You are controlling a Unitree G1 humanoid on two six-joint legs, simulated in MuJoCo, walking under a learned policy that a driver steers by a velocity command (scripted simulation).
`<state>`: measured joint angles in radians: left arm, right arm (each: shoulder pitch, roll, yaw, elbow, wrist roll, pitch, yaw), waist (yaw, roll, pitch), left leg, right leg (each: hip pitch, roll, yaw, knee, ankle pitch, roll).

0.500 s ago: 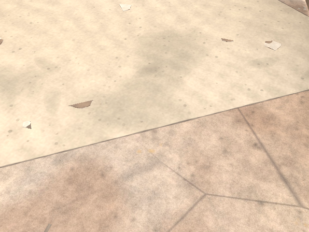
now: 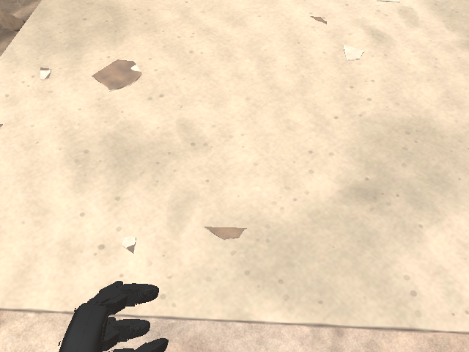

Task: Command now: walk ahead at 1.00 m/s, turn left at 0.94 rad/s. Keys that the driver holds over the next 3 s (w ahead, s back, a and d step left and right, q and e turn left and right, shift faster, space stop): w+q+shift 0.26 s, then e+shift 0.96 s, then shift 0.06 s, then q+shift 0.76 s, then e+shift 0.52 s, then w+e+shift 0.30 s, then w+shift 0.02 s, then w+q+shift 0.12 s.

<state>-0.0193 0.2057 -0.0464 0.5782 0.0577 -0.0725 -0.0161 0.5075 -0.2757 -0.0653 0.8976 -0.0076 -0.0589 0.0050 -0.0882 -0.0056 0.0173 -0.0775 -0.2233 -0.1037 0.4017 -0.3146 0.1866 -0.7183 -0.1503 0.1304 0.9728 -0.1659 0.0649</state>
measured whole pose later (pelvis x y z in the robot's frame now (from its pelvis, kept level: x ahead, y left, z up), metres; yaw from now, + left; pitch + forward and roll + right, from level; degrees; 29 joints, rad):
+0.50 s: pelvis +0.43 -0.03 +0.00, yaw +17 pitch +2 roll -2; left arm 0.54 0.30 0.05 0.91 -0.04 -0.10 0.01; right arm -0.10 -0.28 0.01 0.59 -0.01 -0.10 0.06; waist 0.14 0.04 0.05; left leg -0.62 -0.02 -0.07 0.58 0.03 0.05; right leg 0.03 0.01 -0.05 0.30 -0.36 0.01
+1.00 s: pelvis +0.58 -0.04 -0.01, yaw -7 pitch +2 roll +3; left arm 0.20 0.33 0.09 0.60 0.01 0.04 0.00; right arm 0.07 -0.32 -0.09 0.75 0.00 0.00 -0.02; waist 0.01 0.01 0.05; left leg -0.42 0.09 0.10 0.94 -0.51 -0.07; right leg -0.46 -0.02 -0.01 0.69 -0.28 -0.05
